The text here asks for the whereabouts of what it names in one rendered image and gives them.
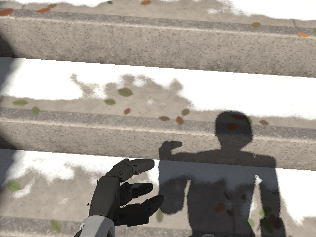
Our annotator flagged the left robot forearm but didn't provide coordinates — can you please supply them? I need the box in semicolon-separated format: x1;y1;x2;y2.
74;215;116;237

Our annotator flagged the robot left hand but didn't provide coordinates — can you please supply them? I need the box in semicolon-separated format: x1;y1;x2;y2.
87;158;164;227

